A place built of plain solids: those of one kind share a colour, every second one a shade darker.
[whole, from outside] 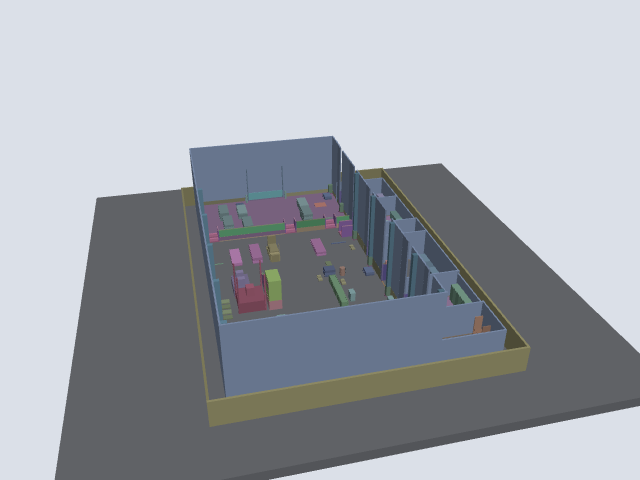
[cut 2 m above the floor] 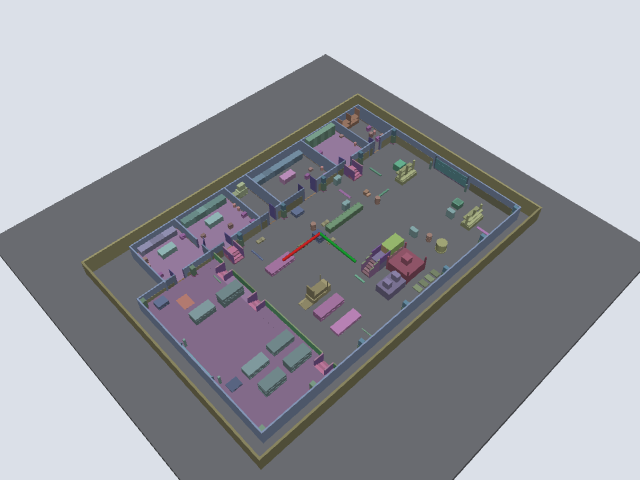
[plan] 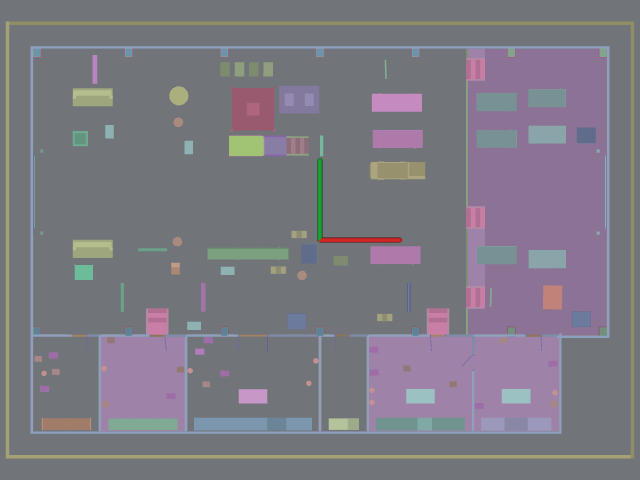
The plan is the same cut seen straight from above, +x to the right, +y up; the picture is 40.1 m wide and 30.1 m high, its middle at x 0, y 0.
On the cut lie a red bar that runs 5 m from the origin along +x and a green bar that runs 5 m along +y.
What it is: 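A precast concrete works, 36.0 x 24.0 m in plan; the plan side|specials|straight|centre|end|loop|stores+lockers+joiners+plant+mess+office|direct|2doors|step3|1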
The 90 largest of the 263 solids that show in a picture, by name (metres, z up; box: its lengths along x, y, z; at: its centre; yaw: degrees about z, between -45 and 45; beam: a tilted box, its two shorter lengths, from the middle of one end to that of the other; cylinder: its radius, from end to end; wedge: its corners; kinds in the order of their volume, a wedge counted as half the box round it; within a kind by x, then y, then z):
{
 "wall_1": {"box": [0.15, 6.3, 3.65], "at": [-18.07, -9.0, 1.77]},
 "wall_2": {"box": [0.15, 18.3, 8.55], "at": [-18.07, 3.0, 4.22]},
 "wall_3": {"box": [2.45, 0.15, 8.55], "at": [-16.77, -6.0, 4.22]},
 "wall_4": {"box": [4.5, 0.15, 3.65], "at": [-15.9, -12.07, 1.77]},
 "wall_5": {"box": [0.85, 0.15, 8.55], "at": [-14.22, -6.0, 4.22]},
 "wall_6": {"box": [0.15, 6.0, 3.65], "at": [-13.8, -9.0, 1.77]},
 "wall_7": {"box": [3.15, 0.15, 8.55], "at": [-12.22, -6.0, 4.22]},
 "wall_8": {"box": [5.7, 0.15, 3.35], "at": [-11.1, -12.07, 1.62]},
 "wall_9": {"box": [1.35, 0.15, 8.55], "at": [-9.07, -6.0, 4.22]},
 "wall_10": {"box": [0.15, 6.0, 3.65], "at": [-8.4, -9.0, 1.77]},
 "wall_11": {"box": [3.3, 0.15, 8.55], "at": [-6.75, -6.0, 4.22]},
 "wall_12": {"box": [8.7, 0.15, 3.65], "at": [-4.2, -12.07, 1.77]},
 "wall_13": {"box": [3.3, 0.15, 8.55], "at": [-1.65, -6.0, 4.22]},
 "wall_14": {"box": [0.15, 6.0, 3.65], "at": [0.0, -9.0, 1.77]},
 "wall_15": {"box": [36.3, 0.15, 8.55], "at": [0.0, 12.07, 4.22]},
 "wall_16": {"box": [0.95, 0.15, 8.55], "at": [0.47, -6.0, 4.22]},
 "wall_17": {"box": [3.3, 0.15, 3.65], "at": [1.5, -12.07, 1.77]},
 "wall_18": {"box": [1.15, 0.15, 8.55], "at": [2.42, -6.0, 4.22]},
 "wall_19": {"box": [0.15, 6.0, 3.65], "at": [3.0, -9.0, 1.77]},
 "wall_20": {"box": [3.95, 0.15, 8.55], "at": [4.97, -6.0, 4.22]},
 "wall_21": {"box": [6.9, 0.15, 3.35], "at": [6.3, -12.07, 1.62]},
 "wall_22": {"box": [1.75, 0.15, 8.55], "at": [8.72, -6.0, 4.22]},
 "wall_23": {"box": [0.15, 3.85, 3.35], "at": [9.6, -10.07, 1.62]},
 "wall_24": {"box": [0.15, 1.25, 3.35], "at": [9.6, -6.62, 1.62]},
 "wall_25": {"box": [3.35, 0.15, 8.55], "at": [11.28, -6.0, 4.22]},
 "wall_26": {"box": [5.7, 0.15, 3.35], "at": [12.3, -12.07, 1.62]},
 "wall_27": {"box": [1.15, 0.15, 8.55], "at": [14.43, -6.0, 4.22]},
 "wall_28": {"box": [0.15, 6.3, 3.35], "at": [15.07, -9.0, 1.62]},
 "wall_29": {"box": [3.3, 0.15, 8.55], "at": [16.5, -6.08, 4.22]},
 "wall_30": {"box": [0.15, 18.3, 8.55], "at": [18.07, 3.0, 4.22]},
 "ground_1": {"box": [5.4, 6.0, 0.5], "at": [-11.1, -9.0, 0.35]},
 "ground_2": {"box": [6.6, 6.0, 0.5], "at": [6.3, -9.0, 0.35]},
 "ground_3": {"box": [1.2, 1.69, 0.5], "at": [9.75, -5.16, 0.35]},
 "ground_4": {"box": [1.2, 3.58, 0.5], "at": [9.75, -1.1, 0.35]},
 "ground_5": {"box": [1.2, 7.88, 0.5], "at": [9.75, 6.05, 0.35]},
 "ground_6": {"box": [5.4, 6.0, 0.5], "at": [12.3, -9.0, 0.35]},
 "ground_7": {"box": [7.65, 18.0, 0.5], "at": [14.18, 3.0, 0.35]},
 "yard_wall_1": {"box": [0.22, 27.4, 2.65], "at": [-19.59, 0.0, 1.27]},
 "yard_wall_2": {"box": [39.4, 0.22, 2.65], "at": [0.0, -13.59, 1.27]},
 "yard_wall_3": {"box": [39.4, 0.22, 2.65], "at": [0.0, 13.59, 1.27]},
 "yard_wall_4": {"box": [0.22, 27.4, 2.65], "at": [19.59, 0.0, 1.27]},
 "stack_bearers_1": {"box": [2.49, 1.12, 0.25], "at": [11.07, -0.94, 1.46]},
 "stack_bearers_2": {"box": [2.49, 1.12, 0.27], "at": [11.07, 6.34, 1.16]},
 "stack_bearers_3": {"box": [2.47, 1.1, 1.13], "at": [11.08, -0.95, 1.12]},
 "stack_bearers_4": {"box": [2.47, 1.1, 0.97], "at": [11.08, 8.65, 1.04]},
 "stack_bearers_5": {"box": [2.49, 1.12, 0.25], "at": [11.09, -0.96, 1.79]},
 "stack_bearers_6": {"box": [2.49, 1.12, 0.27], "at": [11.09, 6.34, 0.81]},
 "stack_bearers_7": {"box": [2.49, 1.12, 0.2], "at": [11.09, 8.66, 1.6]},
 "stack_bearers_8": {"box": [2.34, 1.12, 0.2], "at": [14.24, 8.89, 1.58]},
 "stack_bearers_9": {"box": [2.32, 1.1, 0.75], "at": [14.25, -1.2, 0.93]},
 "stack_bearers_10": {"box": [2.32, 1.1, 0.96], "at": [14.25, 8.9, 1.03]},
 "stack_bearers_11": {"box": [2.34, 1.12, 0.23], "at": [14.26, -1.19, 1.39]},
 "stack_bearers_12": {"box": [2.34, 1.12, 0.19], "at": [14.26, 6.61, 1.04]},
 "column_1": {"box": [0.4, 0.5, 7.3], "at": [-17.75, -5.75, 4.85]},
 "column_2": {"box": [0.4, 0.5, 7.3], "at": [-17.75, 11.75, 4.85]},
 "column_3": {"box": [0.4, 0.5, 7.3], "at": [-12.0, -5.75, 4.85]},
 "column_4": {"box": [0.4, 0.5, 7.3], "at": [-12.0, 11.75, 4.85]},
 "column_5": {"box": [0.4, 0.5, 7.3], "at": [-6.0, -5.75, 4.85]},
 "column_6": {"box": [0.4, 0.5, 7.3], "at": [-6.0, 11.75, 4.85]},
 "column_7": {"box": [0.4, 0.5, 7.3], "at": [0.0, -5.75, 4.85]},
 "column_8": {"box": [0.4, 0.5, 7.3], "at": [0.0, 11.75, 4.85]},
 "column_9": {"box": [0.4, 0.5, 7.3], "at": [6.0, -5.75, 4.85]},
 "column_10": {"box": [0.4, 0.5, 7.3], "at": [6.0, 11.75, 4.85]},
 "mixer_tower_1": {"box": [2.68, 2.68, 1.25], "at": [-4.2, 8.2, 0.57]},
 "mixer_tower_2": {"box": [0.8, 0.8, 1.0], "at": [-4.2, 8.2, 1.7]},
 "cabin_body_1": {"box": [2.16, 1.26, 2.35], "at": [-4.62, 5.9, 2.21]},
 "lockers_1": {"box": [4.34, 0.72, 1.7], "at": [-11.1, -11.56, 1.55]},
 "hoppers_1": {"box": [2.5, 1.74, 1.05], "at": [-1.3, 8.8, 0.47]},
 "product_bearers_1": {"box": [3.14, 1.12, 0.18], "at": [4.74, -0.95, 0.43]},
 "product_bearers_2": {"box": [3.14, 1.12, 0.33], "at": [4.82, 8.61, 0.24]},
 "product_bearers_3": {"box": [3.14, 1.12, 0.29], "at": [4.87, 6.33, 0.22]},
 "product_bearers_4": {"box": [3.14, 1.12, 0.29], "at": [4.87, 6.33, 0.58]},
 "deckbase_1": {"box": [2.2, 1.3, 1.13], "at": [-4.6, 5.9, 0.52]},
 "bar_rack_1": {"box": [2.5, 1.14, 0.55], "at": [-14.25, -0.55, 0.23]},
 "bar_rack_2": {"box": [2.5, 1.14, 0.55], "at": [-14.25, 8.95, 0.23]},
 "forklift_1": {"box": [2.15, 1.08, 0.6], "at": [4.28, 4.35, 0.25]},
 "forklift_2": {"box": [1.75, 0.96, 0.55], "at": [4.47, 4.35, 0.82]},
 "desks_1": {"box": [4.16, 0.68, 0.77], "at": [12.3, -11.55, 0.94]},
 "deck_1": {"box": [1.4, 1.3, 1.13], "at": [-2.8, 5.9, 0.52]},
 "table_1": {"box": [1.68, 0.78, 0.77], "at": [6.3, -9.8, 0.94]},
 "table_2": {"box": [1.68, 0.78, 0.77], "at": [12.3, -9.8, 0.94]},
 "column_mould_1": {"box": [4.98, 0.58, 0.57], "at": [-4.5, -0.86, 0.39]},
 "doorstep_1": {"box": [1.4, 0.82, 0.65], "at": [-10.2, -5.59, 0.28]},
 "doorstep_2": {"box": [1.4, 0.82, 0.65], "at": [7.4, -5.59, 0.28]},
 "racking_1": {"box": [3.1, 0.74, 0.55], "at": [-15.9, -11.55, 0.23]},
 "skip_bucket_1": {"cylinder": 0.56, "from": [-8.85, 9.04, 0.15], "to": [-8.85, 9.04, 1.0]},
 "stepguard_1": {"box": [0.11, 7.88, 0.91], "at": [9.21, 6.05, 1.0]},
 "compressor_1": {"box": [1.2, 0.7, 0.78], "at": [1.15, -11.55, 0.51]},
 "stepface_1": {"box": [0.12, 7.88, 0.65], "at": [9.21, 6.05, 0.28]},
 "chain_bin_1": {"box": [0.94, 0.94, 0.69], "at": [-15.03, 6.35, 0.29]}
}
